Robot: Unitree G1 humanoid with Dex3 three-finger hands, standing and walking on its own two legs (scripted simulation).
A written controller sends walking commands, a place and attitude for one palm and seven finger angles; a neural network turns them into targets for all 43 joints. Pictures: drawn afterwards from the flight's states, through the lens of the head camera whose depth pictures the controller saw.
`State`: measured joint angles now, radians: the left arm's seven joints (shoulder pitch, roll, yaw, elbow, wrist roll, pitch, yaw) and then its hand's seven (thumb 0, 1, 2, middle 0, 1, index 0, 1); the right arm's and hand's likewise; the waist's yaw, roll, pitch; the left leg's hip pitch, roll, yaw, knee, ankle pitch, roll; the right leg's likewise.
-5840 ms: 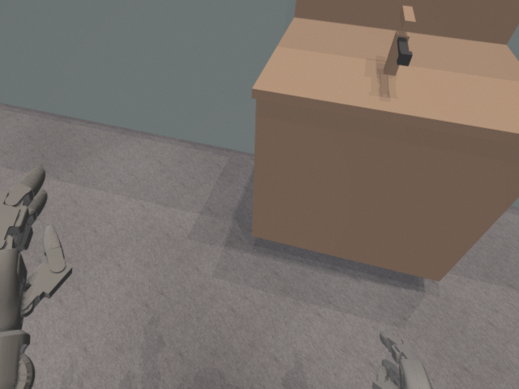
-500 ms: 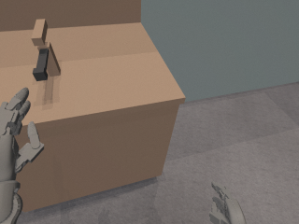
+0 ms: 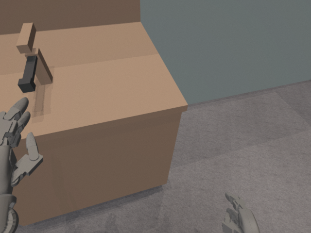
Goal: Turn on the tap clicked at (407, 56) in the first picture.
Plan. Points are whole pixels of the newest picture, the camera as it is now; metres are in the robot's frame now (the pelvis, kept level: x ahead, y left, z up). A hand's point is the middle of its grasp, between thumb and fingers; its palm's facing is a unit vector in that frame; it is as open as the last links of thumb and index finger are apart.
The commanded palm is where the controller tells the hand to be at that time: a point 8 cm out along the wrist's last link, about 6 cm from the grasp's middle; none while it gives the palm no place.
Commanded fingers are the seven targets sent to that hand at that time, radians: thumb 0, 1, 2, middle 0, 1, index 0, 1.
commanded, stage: look again from close up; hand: left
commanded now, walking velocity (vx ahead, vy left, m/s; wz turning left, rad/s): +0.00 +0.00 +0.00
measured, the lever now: (27, 85) +0.42 +0.38 +0.14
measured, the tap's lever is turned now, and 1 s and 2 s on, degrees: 0 0 0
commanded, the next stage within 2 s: shuffle to correct the standing spot in 0.36 s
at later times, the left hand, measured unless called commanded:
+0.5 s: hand (32, 162) +0.20 +0.25 +0.15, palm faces +0.38 -0.85 -0.36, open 7.4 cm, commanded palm +0.15 +0.29 +0.17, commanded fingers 0.00 0.90 0.90 -0.20 -0.30 -0.20 -0.30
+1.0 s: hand (38, 139) +0.25 +0.26 +0.15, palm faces +0.39 -0.83 -0.40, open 7.4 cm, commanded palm +0.20 +0.30 +0.17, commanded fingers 0.00 0.90 0.90 -0.20 -0.30 -0.20 -0.30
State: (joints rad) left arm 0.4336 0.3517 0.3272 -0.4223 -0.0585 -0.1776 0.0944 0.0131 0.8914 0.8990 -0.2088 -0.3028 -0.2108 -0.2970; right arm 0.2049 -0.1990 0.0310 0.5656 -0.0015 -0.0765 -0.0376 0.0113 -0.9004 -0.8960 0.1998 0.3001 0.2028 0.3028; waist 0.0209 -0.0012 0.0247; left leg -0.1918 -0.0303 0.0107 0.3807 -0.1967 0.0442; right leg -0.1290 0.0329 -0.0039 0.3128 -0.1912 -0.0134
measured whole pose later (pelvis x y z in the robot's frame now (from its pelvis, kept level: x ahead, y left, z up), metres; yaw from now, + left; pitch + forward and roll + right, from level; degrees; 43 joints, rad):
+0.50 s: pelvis -0.01 +0.00 +0.00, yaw +1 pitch +0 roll -1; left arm 0.44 0.35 0.32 -0.42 -0.06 -0.17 0.10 0.01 0.89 0.90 -0.21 -0.30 -0.21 -0.30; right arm 0.21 -0.20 0.03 0.56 0.00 -0.05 -0.05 0.01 -0.90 -0.90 0.20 0.30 0.20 0.30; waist 0.02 0.00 0.01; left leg -0.19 -0.04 0.00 0.36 -0.18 0.05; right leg -0.13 0.02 -0.01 0.31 -0.18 -0.01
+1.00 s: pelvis +0.04 +0.02 -0.03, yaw +0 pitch +0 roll +0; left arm 0.45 0.37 0.37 -0.47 -0.05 -0.22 0.12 0.01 0.89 0.90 -0.21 -0.30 -0.21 -0.30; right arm 0.22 -0.20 0.00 0.58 0.01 -0.07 -0.03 0.01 -0.90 -0.90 0.20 0.30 0.20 0.30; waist -0.01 0.00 0.02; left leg -0.25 -0.08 0.03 0.64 -0.40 0.09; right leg -0.23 -0.02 -0.02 0.68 -0.42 -0.02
